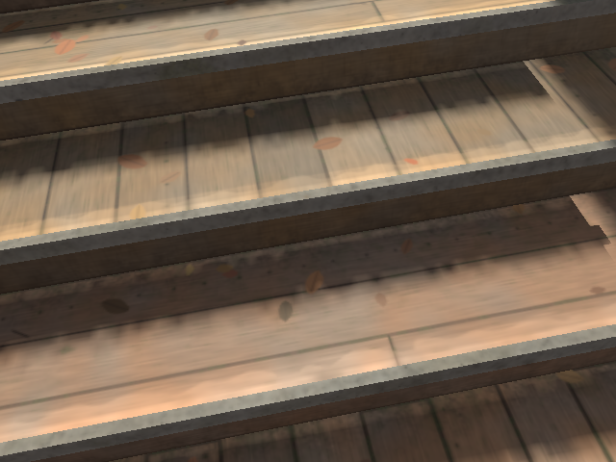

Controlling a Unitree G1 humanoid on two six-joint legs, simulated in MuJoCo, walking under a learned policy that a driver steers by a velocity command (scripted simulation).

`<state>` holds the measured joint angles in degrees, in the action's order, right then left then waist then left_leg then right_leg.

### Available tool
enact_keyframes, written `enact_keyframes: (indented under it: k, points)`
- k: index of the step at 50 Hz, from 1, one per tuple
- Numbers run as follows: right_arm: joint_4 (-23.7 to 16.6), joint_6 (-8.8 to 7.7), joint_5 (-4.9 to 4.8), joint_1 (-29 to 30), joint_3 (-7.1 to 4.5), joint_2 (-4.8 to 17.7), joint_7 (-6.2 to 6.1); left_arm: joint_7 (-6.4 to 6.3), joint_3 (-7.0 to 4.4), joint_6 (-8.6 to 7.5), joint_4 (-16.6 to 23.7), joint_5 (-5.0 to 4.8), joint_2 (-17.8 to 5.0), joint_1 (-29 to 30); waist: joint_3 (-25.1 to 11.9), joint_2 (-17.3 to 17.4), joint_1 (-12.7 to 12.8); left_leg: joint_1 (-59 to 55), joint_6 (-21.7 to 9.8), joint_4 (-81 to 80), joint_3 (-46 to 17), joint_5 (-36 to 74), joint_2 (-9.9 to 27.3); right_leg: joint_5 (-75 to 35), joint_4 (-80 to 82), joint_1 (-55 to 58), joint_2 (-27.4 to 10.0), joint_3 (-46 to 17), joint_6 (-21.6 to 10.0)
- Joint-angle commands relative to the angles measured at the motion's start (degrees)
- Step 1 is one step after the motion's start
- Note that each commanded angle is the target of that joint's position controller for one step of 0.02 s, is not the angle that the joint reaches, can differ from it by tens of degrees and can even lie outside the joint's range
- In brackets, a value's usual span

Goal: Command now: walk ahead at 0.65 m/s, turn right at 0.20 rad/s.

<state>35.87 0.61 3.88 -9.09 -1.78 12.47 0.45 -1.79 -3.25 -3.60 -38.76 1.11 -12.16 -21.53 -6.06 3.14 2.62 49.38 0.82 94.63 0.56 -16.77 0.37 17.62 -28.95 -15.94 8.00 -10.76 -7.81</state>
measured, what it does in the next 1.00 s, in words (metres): climbs, turning left: left foot 0.15 m higher, then right foot 0.15 m higher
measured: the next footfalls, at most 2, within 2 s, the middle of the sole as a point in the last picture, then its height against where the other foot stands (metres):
left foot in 0.30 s outside the picture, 0.15 m higher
right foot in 0.74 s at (225, 306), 0.15 m higher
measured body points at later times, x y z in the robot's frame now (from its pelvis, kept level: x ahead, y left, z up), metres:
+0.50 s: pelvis +0.31 +0.19 +0.11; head +0.30 +0.21 +0.56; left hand +0.50 +0.42 +0.06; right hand +0.33 -0.06 -0.03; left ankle +0.27 +0.22 -0.59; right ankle +0.32 +0.05 -0.36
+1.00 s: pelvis +0.71 +0.37 +0.29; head +0.71 +0.44 +0.74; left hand +0.52 +0.58 +0.14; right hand +1.10 +0.41 +0.35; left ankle +0.74 +0.49 -0.27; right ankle +0.71 +0.25 -0.44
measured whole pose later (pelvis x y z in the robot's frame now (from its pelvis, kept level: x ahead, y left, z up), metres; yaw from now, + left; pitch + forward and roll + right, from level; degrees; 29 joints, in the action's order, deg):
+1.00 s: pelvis +0.71 +0.37 +0.29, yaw +31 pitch +5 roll -4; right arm 24.5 -3.7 2.8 10.8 -2.0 13.4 -3.7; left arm 0.3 -6.0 -5.5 -49.9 2.7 -19.1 -25.1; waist -0.1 -3.7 8.4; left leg 60.3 -2.1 91.8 -1.7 -34.7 1.6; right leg 19.4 -26.8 -12.4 5.0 4.7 -5.8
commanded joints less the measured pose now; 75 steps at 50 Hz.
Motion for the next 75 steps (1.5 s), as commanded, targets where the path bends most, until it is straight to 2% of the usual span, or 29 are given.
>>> enact_keyframes:
  k: [1, 8, 11, 13, 15, 16, 17, 18, 23, 32, 34, 37, 39, 41, 43, 46, 49, 51, 52, 53, 54, 55, 58, 62, 66, 70, 71, 73, 75]
  points:
    - [-9.3, -1.93, -0.53, 13.0, 0.41, 1.3, -0.15, -0.21, -3.31, -2.93, -0.8, 0.07, -10.7, -6.3, 7.8, -9.9, 2.7, 30.8, -1.7, 12.7, -4.0, -4.8, 2.9, 23.0, 16.9, 18.6, -21.7, -24.9, -12.2]
    - [-17.1, -0.29, -2.88, 19.2, 1.75, -0.1, -1.83, 1.45, -2.03, -5.37, -10.4, 0.69, -10.5, -4.6, 14.5, -7.9, -2.0, 35.1, -6.4, 13.2, -5.6, -16.3, 2.1, 20.1, 31.9, 11.2, -25.9, -0.3, -2.2]
    - [-12.9, 1.72, -3.46, 6.3, 1.51, 1.7, 1.32, 0.58, -1.0, -4.09, -7.2, -1.62, -11.8, 10.1, 9.3, -5.5, -9.1, -8.6, -10.8, -12.8, 7.8, -9.2, 3.1, -10.1, 41.6, -7.2, -21.0, 20.3, -1.1]
    - [-6.2, 2.13, -3.93, -14.3, -1.61, 5.3, 0.83, 0.41, -2.89, -3.46, -6.4, -2.54, -19.6, 7.5, -7.8, -13.2, -16.9, -34.7, -10.1, -11.4, 14.2, -14.3, -6.6, -86.4, 14.5, 0.3, -23.6, 21.8, -2.8]
    - [-2.4, 0.89, -3.47, -24.8, -3.95, 11.6, 1.25, 2.6, -3.3, -2.24, -5.6, -2.7, -17.8, 8.1, -12.5, -8.8, -21.0, -40.8, -11.2, -38.0, 2.3, -17.6, -11.6, -77.1, -26.1, 5.6, -21.1, 17.7, 0.9]
    - [0.9, 0.76, -3.87, -19.5, -4.33, 15.9, 0.08, 5.33, -0.12, -3.26, -1.4, 0.52, -4.9, 11.2, -3.7, 13.9, -12.9, -38.1, -12.8, -64.0, -32.5, -36.7, -3.1, -12.5, -48.2, -18.5, -7.4, 13.7, 4.7]
    - [-0.8, 0.74, -6.19, -10.8, -4.65, 16.1, -1.9, 6.64, 0.77, -3.85, 4.3, 5.49, -1.5, 7.4, -5.1, 20.4, -5.5, -37.8, -12.7, -82.3, -61.4, -49.7, 1.9, -7.7, -64.6, -28.6, -5.7, 1.3, 3.9]
    - [-0.1, -0.08, -5.45, -7.4, -4.07, 12.9, -2.12, 6.69, 1.12, -4.82, 5.6, 6.78, -1.5, 7.4, -2.7, 12.9, -2.7, -33.1, -10.7, -83.9, -64.0, -50.8, 3.2, -13.1, -74.8, -30.6, -6.6, -0.5, 3.9]
    - [11.7, -4.68, -3.02, -14.3, -2.34, 3.2, -0.58, 3.84, 5.35, -2.84, 10.6, 5.3, 5.3, 17.7, 8.2, -0.7, -1.6, -23.5, -13.0, -72.0, -36.0, -17.8, -2.3, -7.7, -92.1, -46.7, -9.8, 4.0, 2.9]
    - [13.1, -5.63, -5.16, -26.6, -2.68, 5.2, -2.7, 2.01, 7.64, -1.22, 22.2, 2.94, 5.9, 43.3, 11.0, -6.1, -9.1, -30.2, -16.1, -94.1, -27.7, 32.7, 2.2, 4.2, -57.6, -42.1, -9.5, 20.0, 5.4]
    - [10.5, -5.68, -4.94, -20.7, -3.46, 5.7, -2.98, 1.13, 6.93, -0.59, 18.3, 1.13, 6.5, 30.8, -2.7, -1.4, -1.1, -22.7, -10.8, -81.4, -18.7, 86.3, -1.3, 0.1, -46.1, -5.9, -2.1, 23.8, 3.7]
    - [4.5, -11.27, -4.31, -3.0, -7.37, 15.6, -1.15, -1.15, -0.87, -0.33, 9.2, -0.49, -7.6, -1.9, -19.6, 0.2, 18.9, -31.8, -8.3, -38.8, -23.7, 104.6, 2.8, 6.3, -21.6, 18.7, -5.1, 9.8, -0.4]
    - [-1.7, -11.42, -4.14, -6.2, -3.71, 0.6, 0.41, -0.76, -2.89, -1.46, 1.4, 1.79, -10.3, 3.8, -16.4, -27.4, 5.6, -6.0, -3.1, 8.2, -12.1, 9.4, -12.0, -6.3, 3.3, 22.5, -28.9, -36.8, -14.2]
    - [-5.4, -6.81, -0.65, -2.4, -3.58, 2.1, -1.44, -0.14, -2.15, -0.58, 2.8, -1.96, -5.3, 10.3, -2.1, -15.2, 4.7, 6.5, -2.8, 15.6, -11.7, -10.2, -7.6, 0.1, 0.9, 13.6, -23.1, -28.0, -17.7]
    - [-9.7, -5.13, 0.81, 8.3, -0.99, -2.8, -2.76, 0.1, 0.93, -3.3, -3.9, -0.78, 3.5, 1.3, 4.6, -6.6, 6.0, 19.6, -7.4, 24.1, -17.0, -30.0, -5.9, -8.9, -0.3, 10.6, -20.7, -18.4, -11.6]
    - [-11.7, -4.03, -0.37, 8.9, 0.55, -0.9, -3.49, 1.62, 0.66, -4.01, -3.6, 1.17, 0.1, 11.3, 7.5, 0.8, -5.0, 3.7, -5.3, 4.1, -2.9, -24.5, -0.8, -12.5, 15.8, -11.4, -17.4, -3.9, -9.0]
    - [-11.2, -3.74, -2.02, 9.2, -0.82, 3.6, -4.8, 2.9, -1.67, -4.72, -1.6, 2.51, -8.0, 12.2, 4.7, -0.9, -4.1, -8.3, -0.6, -1.0, 0.7, -14.4, 3.7, -19.3, 19.0, -16.5, -14.8, -0.2, -11.1]
    - [-12.3, -3.39, -0.59, 8.7, 0.89, 1.3, -4.99, 3.82, -2.1, -3.67, -1.0, 1.2, -9.1, 9.1, 2.5, 3.0, -5.1, -27.6, -2.0, -27.8, 0.6, -8.5, 4.8, -23.5, 20.4, -16.5, -11.6, 4.2, -8.3]
    - [-8.4, -2.86, -4.02, -4.4, -0.28, 0.7, -6.68, 5.24, -2.41, -3.36, -1.5, -0.83, -11.2, 4.9, -7.1, 4.8, -10.3, -56.9, -0.3, -43.4, -1.1, -8.6, 0.7, -37.7, 8.7, -21.9, -10.0, 4.4, -5.7]
    - [-6.6, -2.45, -1.47, -14.6, -3.06, 7.1, -8.28, 6.17, -3.02, -2.5, 2.1, -2.38, -14.3, 5.5, -16.4, 14.2, -17.9, -70.7, -2.7, -54.8, -15.5, -1.0, 10.2, -32.2, -16.0, -25.5, -6.4, 5.2, 0.0]
    - [-5.9, -2.95, -0.75, -15.6, -4.98, 12.4, -8.47, 5.81, -1.72, -1.58, 6.6, 0.6, -11.3, 6.4, -29.1, 23.5, -17.5, -69.5, -6.7, -62.5, -39.2, -1.6, 24.6, 1.2, -47.1, -23.0, -1.7, 4.9, 3.9]
    - [-5.8, -2.41, -0.8, -11.8, -4.42, 9.7, -8.93, 5.25, -2.42, -1.33, 7.7, 2.6, -10.3, 6.8, -27.2, 11.3, -12.5, -62.0, -5.6, -60.9, -40.4, -2.5, 25.5, -2.2, -68.1, -24.1, -2.2, -1.0, 6.3]
    - [0.3, -3.95, 1.05, -6.8, -4.06, 7.5, -8.65, 5.4, -2.24, 2.3, 7.4, 3.65, -3.2, 9.9, 5.6, -6.7, -4.0, -44.1, -5.6, -56.9, -18.5, 10.4, 19.4, -4.7, -93.6, -44.1, -5.1, 1.6, 6.6]
    - [6.4, -7.72, -0.26, -9.5, -2.41, 0.4, -5.06, 6.36, -0.73, 6.49, 7.9, 1.35, -3.0, 10.4, 8.3, -3.4, 2.1, -46.8, -2.2, -64.2, -5.5, 11.7, 15.9, 0.9, -84.4, -49.4, -5.1, -0.4, 5.1]
    - [5.3, -10.43, -0.77, 0.1, -1.94, 5.9, -3.92, 3.41, -1.15, 10.26, 12.5, -0.35, -3.1, 19.0, 11.4, 8.6, 6.6, -32.9, -6.9, -83.5, 0.5, 0.3, 16.5, -1.1, -80.4, -44.4, -2.2, 10.6, 4.0]
    - [11.6, -10.78, 1.54, -16.7, -2.19, 7.6, -1.91, 0.86, -0.1, 7.19, 17.4, -0.32, -2.2, 35.3, 19.1, 2.9, -0.7, -62.9, -7.6, -84.2, 10.4, 30.8, 18.9, 26.5, -86.2, -73.0, -4.3, 11.0, -3.2]
    - [12.7, -10.3, 2.15, -19.3, -2.45, 8.1, -1.89, 0.79, 0.39, 6.22, 18.2, 0.17, -2.1, 36.9, 17.5, 1.2, -0.2, -65.1, -5.8, -84.8, 14.1, 39.3, 17.3, 28.3, -74.6, -68.4, -4.4, 16.9, -3.3]
    - [8.7, -8.19, -2.59, -15.3, -3.08, 14.5, -4.29, 4.52, 0.48, 6.97, 13.8, -0.6, -5.5, 18.0, -1.5, -2.7, 7.3, -43.7, -6.9, -76.4, 16.4, 70.9, 14.5, 11.0, -38.6, -8.1, 1.4, 24.8, -2.0]
    - [2.6, -6.96, -5.58, -4.0, -4.9, 23.1, -2.69, 4.02, -3.09, 8.6, 7.6, -1.22, -10.7, -7.3, -14.4, 9.5, 19.2, -38.0, -8.5, -40.4, 9.5, 97.0, 18.4, 19.7, -43.5, 14.5, 5.1, 13.6, -4.0]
